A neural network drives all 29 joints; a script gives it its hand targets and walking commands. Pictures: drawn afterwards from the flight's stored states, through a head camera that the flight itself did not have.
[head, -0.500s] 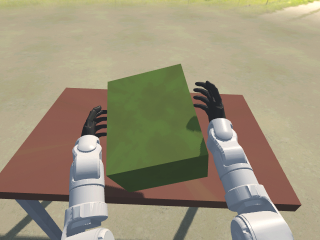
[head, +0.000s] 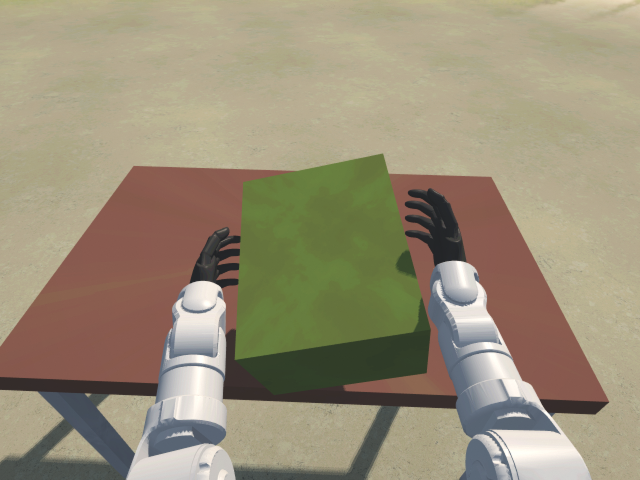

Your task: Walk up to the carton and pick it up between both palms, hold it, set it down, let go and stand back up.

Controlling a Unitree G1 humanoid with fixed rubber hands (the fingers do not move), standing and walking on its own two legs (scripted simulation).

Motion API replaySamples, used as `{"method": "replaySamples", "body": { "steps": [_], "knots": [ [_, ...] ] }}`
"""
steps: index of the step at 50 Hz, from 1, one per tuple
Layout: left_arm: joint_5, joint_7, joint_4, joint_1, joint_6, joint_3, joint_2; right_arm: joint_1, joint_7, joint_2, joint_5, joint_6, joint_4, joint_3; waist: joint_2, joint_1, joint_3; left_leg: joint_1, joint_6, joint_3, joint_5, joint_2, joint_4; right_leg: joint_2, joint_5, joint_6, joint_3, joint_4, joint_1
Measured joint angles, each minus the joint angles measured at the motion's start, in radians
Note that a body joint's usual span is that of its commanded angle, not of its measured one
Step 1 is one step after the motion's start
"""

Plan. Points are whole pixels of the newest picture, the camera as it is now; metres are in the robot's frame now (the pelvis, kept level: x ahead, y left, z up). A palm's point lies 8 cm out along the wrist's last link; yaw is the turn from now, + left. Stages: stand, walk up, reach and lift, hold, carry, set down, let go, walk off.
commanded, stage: set down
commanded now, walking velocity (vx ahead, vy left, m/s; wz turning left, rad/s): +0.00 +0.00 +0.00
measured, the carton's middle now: (329, 272) +0.41 +0.00 +0.05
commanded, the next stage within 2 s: none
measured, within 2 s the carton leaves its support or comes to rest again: neither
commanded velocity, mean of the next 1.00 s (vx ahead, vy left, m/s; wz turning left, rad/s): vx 0.00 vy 0.00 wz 0.00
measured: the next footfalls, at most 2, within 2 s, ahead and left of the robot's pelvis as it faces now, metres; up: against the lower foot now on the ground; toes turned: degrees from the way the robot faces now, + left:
none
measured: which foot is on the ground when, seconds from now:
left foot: down 0.00-1.00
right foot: down 0.00-1.00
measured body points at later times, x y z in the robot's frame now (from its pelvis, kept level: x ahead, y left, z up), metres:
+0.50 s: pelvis +0.02 +0.00 +0.00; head +0.01 +0.02 +0.45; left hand +0.38 +0.18 +0.05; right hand +0.40 -0.12 +0.11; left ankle +0.06 +0.13 -0.75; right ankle -0.03 -0.11 -0.75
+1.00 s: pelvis +0.02 +0.00 +0.00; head +0.04 +0.02 +0.45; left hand +0.39 +0.18 +0.01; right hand +0.41 -0.13 +0.07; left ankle +0.06 +0.13 -0.75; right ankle -0.03 -0.11 -0.75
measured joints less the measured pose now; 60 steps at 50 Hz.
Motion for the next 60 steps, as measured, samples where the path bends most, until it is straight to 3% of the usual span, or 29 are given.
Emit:
{"method": "replaySamples", "body": {
  "steps": [10, 25, 32, 43, 60],
  "knots": [
    [-0.032, 0.06, 0.054, 0.026, -0.126, 0.013, -0.001, -0.005, 0.004, 0.039, -0.045, -0.087, 0.052, -0.051, -0.023, 0.029, -0.001, -0.04, -0.009, 0.001, -0.007, 0.009, 0.007, 0.008, 0.003, -0.006, 0.001, -0.012, -0.032],
    [-0.059, 0.068, 0.156, 0.02, -0.225, 0.02, 0.021, 0.001, -0.007, 0.066, -0.107, -0.138, 0.104, -0.11, -0.004, 0.026, -0.03, -0.087, -0.01, -0.004, -0.029, 0.005, 0.035, 0.004, 0.001, -0.002, -0.005, -0.025, -0.058],
    [-0.033, 0.063, 0.231, -0.028, -0.27, 0.055, 0.007, -0.002, -0.005, 0.058, -0.146, -0.146, 0.131, -0.168, 0.009, 0.036, -0.019, -0.094, -0.005, 0.006, -0.025, 0.009, 0.034, 0.006, 0.005, -0.001, 0.005, -0.016, -0.073],
    [0.004, 0.06, 0.32, -0.079, -0.341, 0.112, 0.015, -0.048, 0.015, 0.088, -0.224, -0.151, 0.161, -0.286, -0.02, 0.057, -0.017, -0.146, -0.01, 0.018, -0.011, 0.025, 0.029, 0.02, 0.014, -0.009, 0.018, -0.003, -0.141],
    [-0.056, 0.087, 0.391, -0.066, -0.455, 0.083, 0.055, -0.07, 0.003, 0.102, -0.275, -0.205, 0.194, -0.298, 0.013, 0.056, -0.076, -0.281, -0.011, 0.014, -0.038, 0.025, 0.073, 0.019, 0.003, -0.005, 0.014, 0.008, -0.259]
  ]
}}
